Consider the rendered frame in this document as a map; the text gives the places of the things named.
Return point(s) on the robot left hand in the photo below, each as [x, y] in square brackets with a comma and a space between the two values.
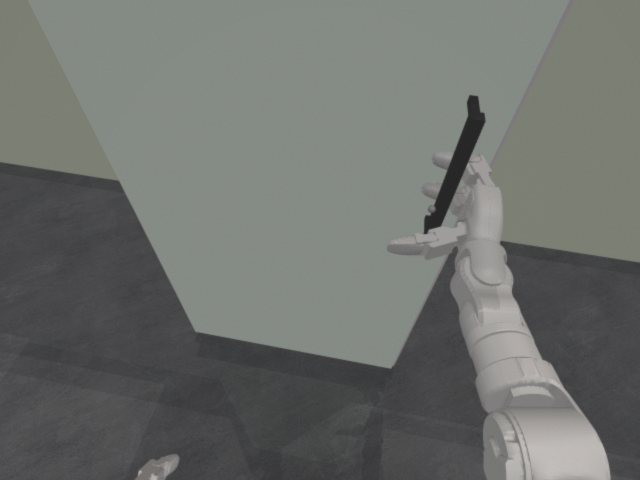
[160, 469]

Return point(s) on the right robot forearm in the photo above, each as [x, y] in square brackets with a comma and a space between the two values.
[510, 370]

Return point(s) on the robot right hand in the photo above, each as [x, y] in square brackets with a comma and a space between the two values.
[481, 209]

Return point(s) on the handle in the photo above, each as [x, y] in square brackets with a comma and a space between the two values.
[461, 156]

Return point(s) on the fridge door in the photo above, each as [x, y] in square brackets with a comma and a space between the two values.
[271, 149]

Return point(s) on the robot right upper arm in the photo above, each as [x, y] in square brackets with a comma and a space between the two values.
[541, 443]

